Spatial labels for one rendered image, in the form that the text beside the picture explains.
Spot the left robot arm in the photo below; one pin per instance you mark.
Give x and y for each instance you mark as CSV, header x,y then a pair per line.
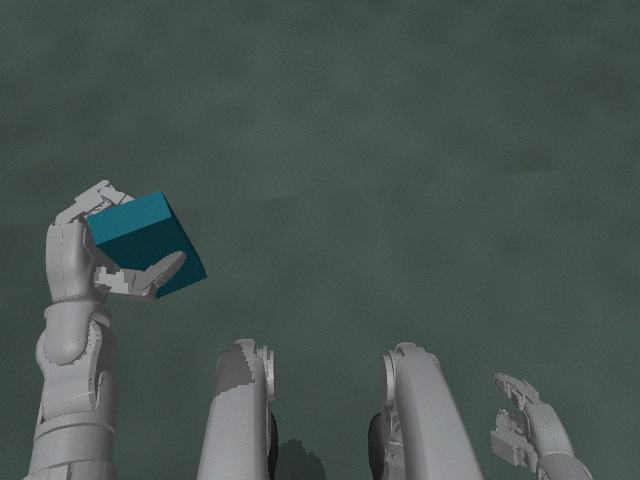
x,y
76,422

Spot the right robot foot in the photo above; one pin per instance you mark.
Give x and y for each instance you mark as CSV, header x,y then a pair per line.
x,y
375,448

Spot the right robot arm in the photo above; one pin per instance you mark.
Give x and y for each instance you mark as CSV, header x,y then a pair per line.
x,y
560,466

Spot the right robot hand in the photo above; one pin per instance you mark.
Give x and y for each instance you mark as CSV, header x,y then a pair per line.
x,y
525,440

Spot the carton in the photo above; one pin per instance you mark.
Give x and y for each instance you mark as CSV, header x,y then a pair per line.
x,y
141,232

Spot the left robot hand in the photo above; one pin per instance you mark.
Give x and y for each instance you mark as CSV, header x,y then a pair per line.
x,y
77,269

